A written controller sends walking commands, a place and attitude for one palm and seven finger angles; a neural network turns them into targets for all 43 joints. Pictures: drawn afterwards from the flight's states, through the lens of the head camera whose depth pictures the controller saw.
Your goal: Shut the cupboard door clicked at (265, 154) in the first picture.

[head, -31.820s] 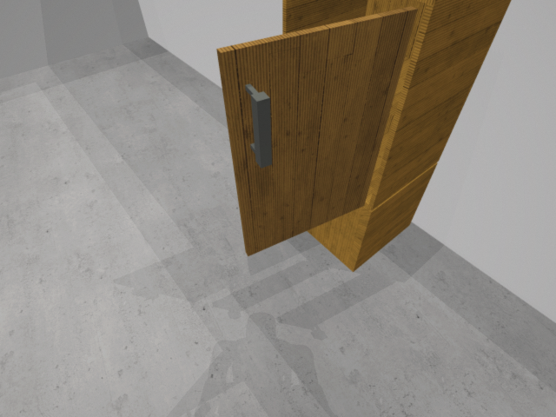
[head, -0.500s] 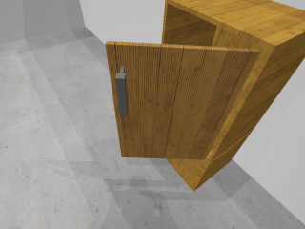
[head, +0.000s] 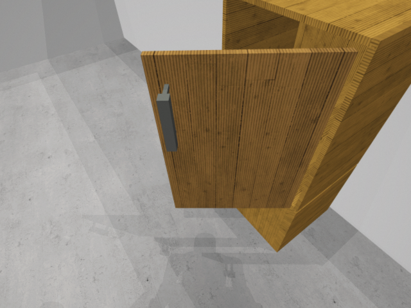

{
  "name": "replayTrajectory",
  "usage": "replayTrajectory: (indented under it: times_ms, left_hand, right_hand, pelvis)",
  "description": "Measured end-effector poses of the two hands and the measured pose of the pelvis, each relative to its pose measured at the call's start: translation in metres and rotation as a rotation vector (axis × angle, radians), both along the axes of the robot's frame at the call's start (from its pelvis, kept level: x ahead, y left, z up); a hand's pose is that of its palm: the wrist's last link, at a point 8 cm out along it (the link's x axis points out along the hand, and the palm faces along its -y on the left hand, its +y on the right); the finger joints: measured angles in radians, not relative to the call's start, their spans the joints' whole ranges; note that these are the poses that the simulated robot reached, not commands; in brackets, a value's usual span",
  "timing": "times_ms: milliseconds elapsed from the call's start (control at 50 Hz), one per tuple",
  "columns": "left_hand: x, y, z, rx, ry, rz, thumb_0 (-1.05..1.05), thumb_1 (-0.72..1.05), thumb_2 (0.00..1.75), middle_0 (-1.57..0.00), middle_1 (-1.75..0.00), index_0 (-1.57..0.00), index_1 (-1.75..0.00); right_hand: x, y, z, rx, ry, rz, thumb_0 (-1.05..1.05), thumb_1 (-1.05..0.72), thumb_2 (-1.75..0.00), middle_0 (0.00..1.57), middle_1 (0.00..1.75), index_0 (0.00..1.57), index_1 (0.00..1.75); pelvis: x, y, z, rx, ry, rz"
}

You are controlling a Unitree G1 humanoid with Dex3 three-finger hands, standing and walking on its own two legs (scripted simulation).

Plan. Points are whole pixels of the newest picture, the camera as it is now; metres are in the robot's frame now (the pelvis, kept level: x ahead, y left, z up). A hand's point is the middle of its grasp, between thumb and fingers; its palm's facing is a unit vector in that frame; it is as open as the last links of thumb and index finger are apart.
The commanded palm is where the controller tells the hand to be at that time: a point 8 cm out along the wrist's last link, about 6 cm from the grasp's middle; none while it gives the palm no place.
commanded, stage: look again from close up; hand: left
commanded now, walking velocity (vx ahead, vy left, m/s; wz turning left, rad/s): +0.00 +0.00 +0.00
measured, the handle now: (169, 118) +0.49 +0.11 +0.11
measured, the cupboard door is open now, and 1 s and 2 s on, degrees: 53 53 53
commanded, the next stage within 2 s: shuffle to correct the standing spot in 0.12 s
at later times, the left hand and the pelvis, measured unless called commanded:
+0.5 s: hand out of the picture +0.03 +0.15 -0.18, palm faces -0.03 -0.98 -0.19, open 7.4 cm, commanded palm none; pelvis +0.02 -0.03 +0.00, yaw -2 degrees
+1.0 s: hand out of the picture +0.02 +0.07 -0.19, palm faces +0.05 -0.99 -0.12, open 7.4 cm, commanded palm none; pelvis +0.06 -0.08 +0.00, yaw -1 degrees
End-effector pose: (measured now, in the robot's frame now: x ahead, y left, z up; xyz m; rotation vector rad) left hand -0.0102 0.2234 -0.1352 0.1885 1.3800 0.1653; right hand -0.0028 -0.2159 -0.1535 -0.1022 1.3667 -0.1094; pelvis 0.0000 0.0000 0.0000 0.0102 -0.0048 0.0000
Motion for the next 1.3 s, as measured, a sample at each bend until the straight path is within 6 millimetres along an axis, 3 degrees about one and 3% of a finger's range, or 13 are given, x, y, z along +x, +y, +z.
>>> replayTrajectory:
  times_ms: [240,380,500,600,680,760,940,1060,1120,1300]
  left_hand:
    - [0.023,-0.009,-0.007,-0.039,-0.012,-0.018,0.0,0.91,0.9,-0.2,-0.3,-0.2,-0.3]
    - [0.035,-0.014,-0.012,-0.051,-0.011,-0.021,0.0,0.91,0.9,-0.2,-0.3,-0.2,-0.3]
    - [0.037,-0.024,-0.014,-0.044,0.025,-0.033,0.0,0.91,0.9,-0.2,-0.3,-0.2,-0.3]
    - [0.037,-0.039,-0.009,-0.02,0.042,-0.034,0.0,0.91,0.9,-0.2,-0.3,-0.2,-0.3]
    - [0.033,-0.055,-0.006,-0.016,0.035,0.008,0.0,0.91,0.9,-0.2,-0.3,-0.2,-0.3]
    - [0.025,-0.075,-0.009,-0.043,0.058,0.042,0.0,0.91,0.9,-0.2,-0.3,-0.2,-0.3]
    - [0.016,-0.106,-0.027,-0.124,0.13,0.069,0.0,0.91,0.9,-0.2,-0.3,-0.2,-0.3]
    - [0.045,-0.103,-0.019,-0.089,0.047,0.054,0.0,0.91,0.9,-0.2,-0.3,-0.2,-0.3]
    - [0.05,-0.093,-0.013,-0.038,0.014,0.046,0.02,0.93,0.9,-0.2,-0.3,-0.2,-0.3]
    - [0.061,-0.076,0.008,0.063,-0.087,-0.009,0.01,0.92,0.9,-0.2,-0.3,-0.2,-0.3]
  right_hand:
    - [0.036,-0.031,0.018,-0.084,-0.046,0.015,0.0,-0.92,-0.9,0.2,0.3,0.2,0.29]
    - [0.052,-0.034,0.02,-0.097,-0.068,0.014,0.0,-0.91,-0.9,0.2,0.3,0.2,0.29]
    - [0.051,-0.041,0.011,-0.081,-0.056,-0.015,0.0,-0.91,-0.9,0.2,0.3,0.2,0.3]
    - [0.041,-0.061,0.001,-0.066,-0.018,-0.046,0.0,-0.91,-0.9,0.2,0.3,0.2,0.3]
    - [0.043,-0.075,0.006,-0.07,0.038,-0.028,0.0,-0.91,-0.9,0.2,0.3,0.2,0.3]
    - [0.058,-0.083,0.01,-0.078,0.041,-0.002,0.0,-0.91,-0.9,0.2,0.3,0.2,0.29]
    - [0.118,-0.079,0.015,-0.099,-0.099,0.009,0.0,-0.94,-0.9,0.2,0.3,0.2,0.29]
    - [0.129,-0.076,0.016,-0.072,-0.159,0.024,-0.01,-0.94,-0.9,0.2,0.3,0.2,0.3]
    - [0.127,-0.08,0.012,-0.051,-0.165,0.028,-0.01,-0.94,-0.9,0.2,0.3,0.2,0.3]
    - [0.103,-0.101,0.004,-0.01,-0.183,0.02,-0.01,-0.93,-0.9,0.2,0.3,0.2,0.3]
  pelvis:
    - [0.012,-0.009,0.003,-0.003,0.005,-0.008]
    - [0.019,-0.015,0.002,-0.001,0.006,-0.01]
    - [0.02,-0.029,-0.003,0.014,0.022,-0.036]
    - [0.025,-0.049,-0.006,-0.002,0.029,-0.041]
    - [0.033,-0.063,-0.003,-0.003,0.043,-0.012]
    - [0.042,-0.072,-0.001,-0.011,0.046,0.006]
    - [0.058,-0.077,-0.007,-0.018,0.013,-0.02]
    - [0.052,-0.078,-0.002,0.006,-0.002,-0.02]
    - [0.046,-0.083,-0.002,0.007,-0.008,-0.013]
    - [0.034,-0.094,-0.003,-0.001,-0.014,-0.001]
